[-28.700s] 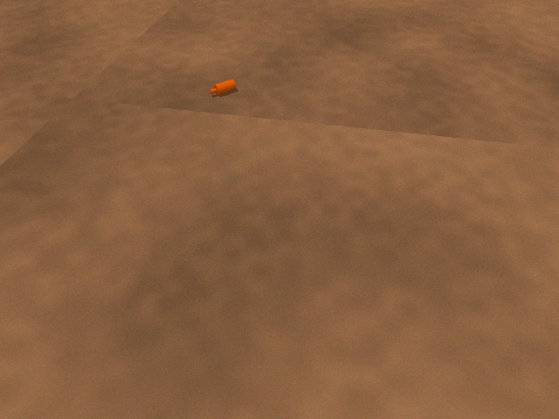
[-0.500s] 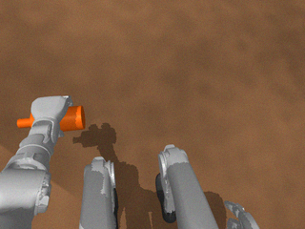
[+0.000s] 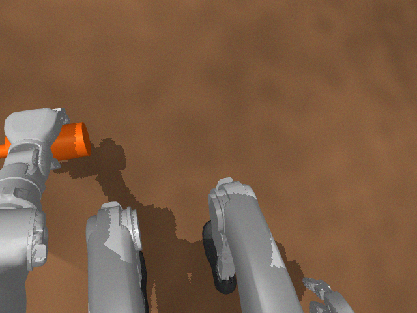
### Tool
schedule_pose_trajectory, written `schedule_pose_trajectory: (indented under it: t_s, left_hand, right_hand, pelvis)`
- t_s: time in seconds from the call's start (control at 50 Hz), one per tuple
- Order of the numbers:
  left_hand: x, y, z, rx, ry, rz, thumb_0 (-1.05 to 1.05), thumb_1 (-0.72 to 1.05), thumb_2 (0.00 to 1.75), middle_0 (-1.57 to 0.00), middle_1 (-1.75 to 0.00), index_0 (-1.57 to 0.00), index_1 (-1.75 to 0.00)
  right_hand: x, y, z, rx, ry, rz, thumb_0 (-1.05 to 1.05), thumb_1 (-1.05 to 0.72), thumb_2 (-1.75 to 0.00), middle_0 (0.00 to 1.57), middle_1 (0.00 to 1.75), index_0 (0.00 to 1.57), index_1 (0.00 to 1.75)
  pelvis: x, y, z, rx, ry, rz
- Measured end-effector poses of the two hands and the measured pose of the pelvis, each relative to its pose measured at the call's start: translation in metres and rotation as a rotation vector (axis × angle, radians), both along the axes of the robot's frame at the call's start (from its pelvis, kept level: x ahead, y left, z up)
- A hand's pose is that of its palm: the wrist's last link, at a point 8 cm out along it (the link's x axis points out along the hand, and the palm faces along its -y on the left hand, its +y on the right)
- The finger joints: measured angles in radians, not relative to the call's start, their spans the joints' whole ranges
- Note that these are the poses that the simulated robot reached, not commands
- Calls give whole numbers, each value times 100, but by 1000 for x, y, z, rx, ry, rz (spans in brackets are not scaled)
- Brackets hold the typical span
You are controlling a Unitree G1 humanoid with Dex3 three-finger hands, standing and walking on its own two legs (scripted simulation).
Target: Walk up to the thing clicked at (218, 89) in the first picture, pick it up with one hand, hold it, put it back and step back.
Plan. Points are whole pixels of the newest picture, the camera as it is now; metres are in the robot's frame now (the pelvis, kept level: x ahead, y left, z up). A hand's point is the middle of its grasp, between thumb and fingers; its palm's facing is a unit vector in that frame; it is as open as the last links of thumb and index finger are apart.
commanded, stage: crouch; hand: left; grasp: from above
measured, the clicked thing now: (40, 145) +0.47 +0.26 -0.21
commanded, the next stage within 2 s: lower in 0.32 s
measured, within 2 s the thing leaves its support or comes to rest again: neither
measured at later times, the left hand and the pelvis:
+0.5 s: hand (52, 144) +0.47 +0.25 -0.23, palm faces -0.47 -0.03 -0.88, open 10.2 cm; pelvis +0.00 +0.00 -0.04, yaw -2 degrees
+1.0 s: hand (63, 148) +0.48 +0.24 -0.29, palm faces -0.48 -0.04 -0.88, open 10.2 cm; pelvis +0.00 +0.00 -0.07, yaw -4 degrees
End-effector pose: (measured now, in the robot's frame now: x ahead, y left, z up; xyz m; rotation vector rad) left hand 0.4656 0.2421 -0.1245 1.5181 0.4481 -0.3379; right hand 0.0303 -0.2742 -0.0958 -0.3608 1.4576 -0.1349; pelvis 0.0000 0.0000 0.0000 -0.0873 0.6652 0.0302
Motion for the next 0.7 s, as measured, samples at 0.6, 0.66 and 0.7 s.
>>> schedule_pose_trajectory:
  t_s: [0.6, 0.66, 0.7]
  left_hand:
    - [14, 6, -58, 5, 16, 6, -1, -3, 48, -76, -40, -76, -41]
    - [14, 6, -67, 3, 23, -2, -1, -3, 47, -76, -39, -76, -40]
    - [15, 6, -73, -3, 20, -4, -1, -3, 46, -77, -39, -77, -40]
  right_hand:
    - [-19, 4, -32, 1, 65, 40, 0, -91, -90, 20, 30, 20, 30]
    - [-20, 3, -34, -1, 72, 49, 0, -91, -90, 20, 30, 20, 30]
    - [-21, 3, -35, -2, 78, 52, 0, -91, -90, 20, 30, 20, 30]
  pelvis:
    - [-4, 2, -44, -29, -22, -15]
    - [-3, 2, -48, -33, -27, -16]
    - [-3, 2, -51, -36, -31, -18]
